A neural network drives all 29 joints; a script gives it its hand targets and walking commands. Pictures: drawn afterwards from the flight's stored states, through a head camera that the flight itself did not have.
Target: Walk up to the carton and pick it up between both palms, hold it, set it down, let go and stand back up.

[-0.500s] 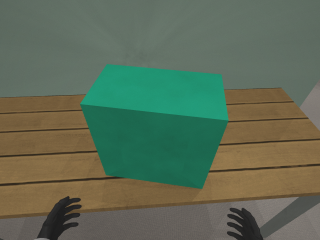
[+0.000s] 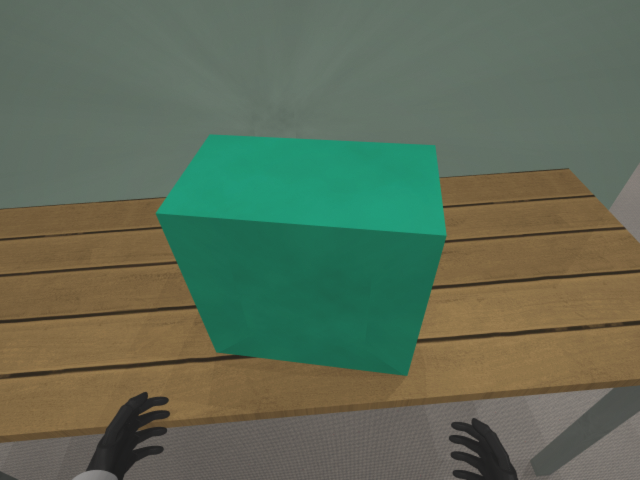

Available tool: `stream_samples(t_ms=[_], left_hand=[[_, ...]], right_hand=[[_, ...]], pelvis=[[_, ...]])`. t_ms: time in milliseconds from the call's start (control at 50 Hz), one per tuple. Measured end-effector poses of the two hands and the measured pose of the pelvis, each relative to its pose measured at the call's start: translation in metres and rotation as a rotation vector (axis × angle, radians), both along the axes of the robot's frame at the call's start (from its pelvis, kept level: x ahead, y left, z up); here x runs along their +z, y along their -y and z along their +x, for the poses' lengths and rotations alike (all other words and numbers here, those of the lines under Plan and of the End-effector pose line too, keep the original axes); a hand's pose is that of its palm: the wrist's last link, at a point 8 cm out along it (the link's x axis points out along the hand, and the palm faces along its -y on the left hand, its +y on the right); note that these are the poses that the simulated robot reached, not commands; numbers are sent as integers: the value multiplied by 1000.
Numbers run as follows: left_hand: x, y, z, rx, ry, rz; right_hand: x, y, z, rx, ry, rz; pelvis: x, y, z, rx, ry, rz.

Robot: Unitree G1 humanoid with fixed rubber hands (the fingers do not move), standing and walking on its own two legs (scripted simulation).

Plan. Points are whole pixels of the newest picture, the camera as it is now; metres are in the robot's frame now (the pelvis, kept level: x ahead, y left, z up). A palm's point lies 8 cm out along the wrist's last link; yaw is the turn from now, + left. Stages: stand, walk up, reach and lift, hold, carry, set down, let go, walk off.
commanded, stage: let go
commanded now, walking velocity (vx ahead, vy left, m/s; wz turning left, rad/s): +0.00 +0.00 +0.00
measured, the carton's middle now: (313, 260) +0.41 +0.01 +0.06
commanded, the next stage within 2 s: stand in 0.16 s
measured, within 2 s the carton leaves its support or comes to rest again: neither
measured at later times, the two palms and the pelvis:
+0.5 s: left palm (111, 468) +0.17 +0.25 -0.02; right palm out of the picture +0.11 -0.26 -0.11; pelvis -0.01 +0.00 +0.00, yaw +0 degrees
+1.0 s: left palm (112, 469) +0.17 +0.25 -0.02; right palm out of the picture +0.10 -0.27 -0.11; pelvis -0.01 +0.00 +0.00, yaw +0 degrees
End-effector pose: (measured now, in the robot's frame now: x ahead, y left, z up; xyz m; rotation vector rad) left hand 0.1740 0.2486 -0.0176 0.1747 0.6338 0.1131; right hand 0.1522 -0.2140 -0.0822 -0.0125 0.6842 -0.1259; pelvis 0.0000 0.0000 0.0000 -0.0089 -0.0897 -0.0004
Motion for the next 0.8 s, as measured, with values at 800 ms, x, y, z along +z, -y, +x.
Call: stream_samples(t_ms=[800], left_hand=[[-2,1,-3,-74,42,93]], right_hand=[[-28,51,-47,24,-265,-130]], pelvis=[[0,3,-7,-1,-54,4]])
